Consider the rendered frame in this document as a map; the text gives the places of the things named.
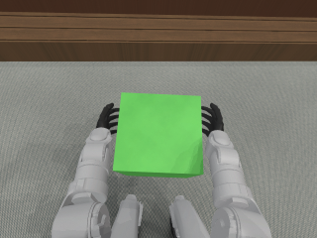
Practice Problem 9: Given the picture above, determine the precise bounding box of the robot right thigh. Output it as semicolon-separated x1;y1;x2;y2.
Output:
168;199;210;238

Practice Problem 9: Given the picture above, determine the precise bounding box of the right robot hand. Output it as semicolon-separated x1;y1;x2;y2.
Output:
201;102;224;137

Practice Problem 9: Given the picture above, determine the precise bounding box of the left robot forearm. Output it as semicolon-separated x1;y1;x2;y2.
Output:
52;127;113;238

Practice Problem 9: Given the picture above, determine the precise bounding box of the left robot shin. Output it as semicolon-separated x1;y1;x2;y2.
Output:
119;194;137;207

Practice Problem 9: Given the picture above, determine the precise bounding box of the left robot hand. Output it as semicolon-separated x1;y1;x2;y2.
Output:
96;102;120;135

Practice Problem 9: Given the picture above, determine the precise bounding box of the carton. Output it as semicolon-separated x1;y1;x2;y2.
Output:
113;92;204;179

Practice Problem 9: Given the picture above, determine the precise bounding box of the left robot upper arm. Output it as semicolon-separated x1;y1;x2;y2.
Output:
52;201;112;238

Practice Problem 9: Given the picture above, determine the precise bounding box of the right robot forearm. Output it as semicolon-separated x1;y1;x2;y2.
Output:
204;130;264;217

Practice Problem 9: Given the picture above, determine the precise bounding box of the right robot upper arm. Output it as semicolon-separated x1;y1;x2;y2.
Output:
210;205;271;238

